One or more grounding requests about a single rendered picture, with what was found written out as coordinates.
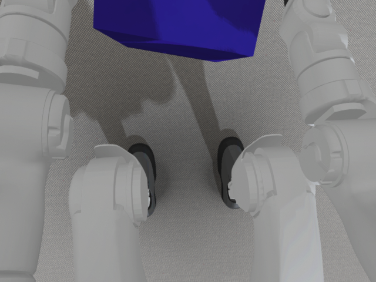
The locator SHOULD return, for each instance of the carton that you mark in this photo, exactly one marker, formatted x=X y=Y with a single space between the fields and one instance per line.
x=210 y=30

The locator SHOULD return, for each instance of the right robot upper arm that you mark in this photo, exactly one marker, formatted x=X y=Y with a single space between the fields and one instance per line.
x=340 y=156

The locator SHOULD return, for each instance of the robot right forearm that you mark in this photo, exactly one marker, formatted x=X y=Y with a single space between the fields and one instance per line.
x=324 y=69

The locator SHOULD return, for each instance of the robot left forearm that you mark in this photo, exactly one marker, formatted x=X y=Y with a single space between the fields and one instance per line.
x=34 y=37

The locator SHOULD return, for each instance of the left robot foot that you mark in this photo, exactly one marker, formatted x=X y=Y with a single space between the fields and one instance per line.
x=146 y=158

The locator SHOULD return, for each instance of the robot left shin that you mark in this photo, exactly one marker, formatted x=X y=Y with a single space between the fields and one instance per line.
x=75 y=190

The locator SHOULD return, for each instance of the left robot upper arm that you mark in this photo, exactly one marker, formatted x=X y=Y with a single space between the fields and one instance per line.
x=35 y=129

